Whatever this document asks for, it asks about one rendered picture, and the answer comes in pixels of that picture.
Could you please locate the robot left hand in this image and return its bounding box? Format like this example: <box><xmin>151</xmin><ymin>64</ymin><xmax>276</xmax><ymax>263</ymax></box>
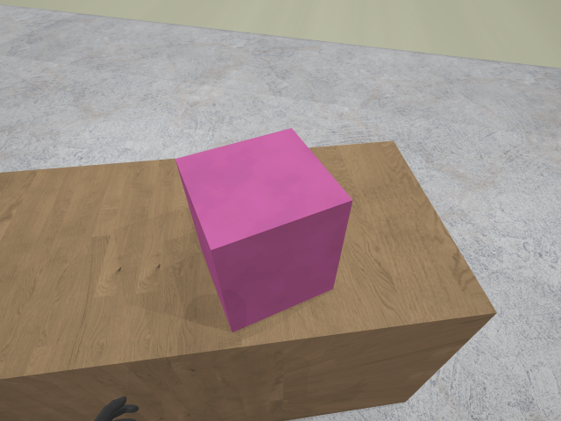
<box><xmin>94</xmin><ymin>396</ymin><xmax>138</xmax><ymax>421</ymax></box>

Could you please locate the pedestal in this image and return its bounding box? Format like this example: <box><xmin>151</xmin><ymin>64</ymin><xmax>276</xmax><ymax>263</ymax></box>
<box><xmin>0</xmin><ymin>141</ymin><xmax>497</xmax><ymax>421</ymax></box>

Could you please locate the carton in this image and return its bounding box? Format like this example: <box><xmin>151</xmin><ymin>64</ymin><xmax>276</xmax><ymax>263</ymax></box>
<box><xmin>175</xmin><ymin>128</ymin><xmax>352</xmax><ymax>332</ymax></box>

